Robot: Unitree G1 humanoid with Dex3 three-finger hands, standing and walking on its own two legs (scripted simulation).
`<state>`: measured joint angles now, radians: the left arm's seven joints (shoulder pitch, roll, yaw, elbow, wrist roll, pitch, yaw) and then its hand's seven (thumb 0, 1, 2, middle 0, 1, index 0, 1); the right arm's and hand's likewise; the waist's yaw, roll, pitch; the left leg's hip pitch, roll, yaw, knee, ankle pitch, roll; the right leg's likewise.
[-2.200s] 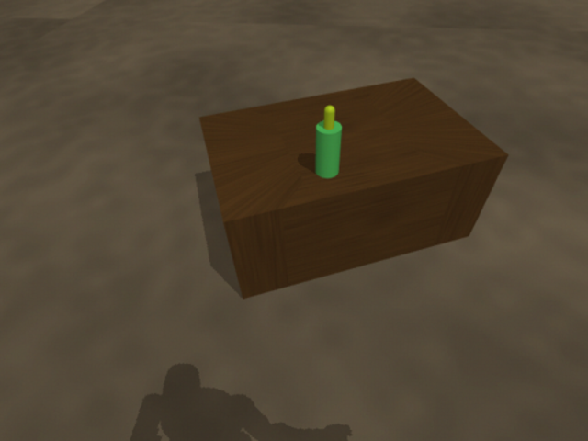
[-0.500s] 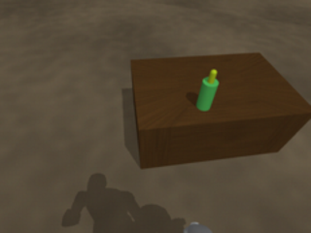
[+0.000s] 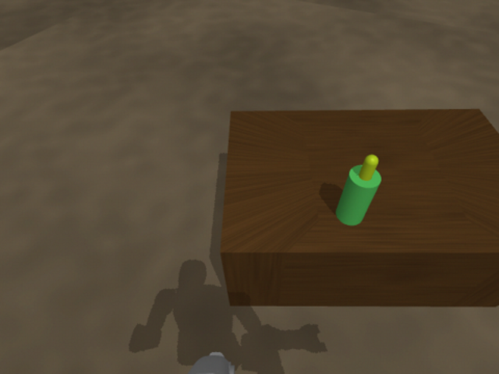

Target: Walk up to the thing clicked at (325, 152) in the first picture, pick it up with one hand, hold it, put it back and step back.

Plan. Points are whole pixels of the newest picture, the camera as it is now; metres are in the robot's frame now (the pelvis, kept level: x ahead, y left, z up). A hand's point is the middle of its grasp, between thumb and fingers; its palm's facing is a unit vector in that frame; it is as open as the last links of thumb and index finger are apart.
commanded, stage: walk up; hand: right
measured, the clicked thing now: (359, 188) +0.63 -0.23 -0.19
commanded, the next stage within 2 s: stand in 1.86 s
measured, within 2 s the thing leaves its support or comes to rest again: neither
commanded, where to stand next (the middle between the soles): +0.17 -0.04 m, yaw +2 degrees
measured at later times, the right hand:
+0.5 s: hand (465, 363) +0.21 -0.35 -0.17, palm faces -0.06 +0.92 -0.39, open 7.4 cm
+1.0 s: hand (446, 347) +0.23 -0.32 -0.16, palm faces -0.09 +0.93 -0.36, open 7.4 cm
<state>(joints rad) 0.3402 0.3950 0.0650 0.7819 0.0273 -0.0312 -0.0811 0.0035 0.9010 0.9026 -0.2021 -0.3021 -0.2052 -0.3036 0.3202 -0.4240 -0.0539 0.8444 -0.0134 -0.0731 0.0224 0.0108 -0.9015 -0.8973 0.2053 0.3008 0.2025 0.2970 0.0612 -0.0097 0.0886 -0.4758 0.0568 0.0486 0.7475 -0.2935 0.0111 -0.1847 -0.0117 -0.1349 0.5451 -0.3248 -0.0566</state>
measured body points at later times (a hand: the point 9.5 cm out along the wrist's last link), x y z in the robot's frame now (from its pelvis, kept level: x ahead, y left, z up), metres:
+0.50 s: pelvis +0.11 -0.07 -0.03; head +0.14 -0.09 +0.42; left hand +0.17 +0.25 -0.13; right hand +0.21 -0.40 -0.15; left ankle +0.12 +0.08 -0.71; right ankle +0.18 -0.21 -0.73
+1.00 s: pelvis +0.12 -0.06 -0.01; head +0.15 -0.07 +0.44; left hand +0.18 +0.26 -0.13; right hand +0.23 -0.37 -0.14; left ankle +0.12 +0.06 -0.73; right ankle +0.16 -0.20 -0.73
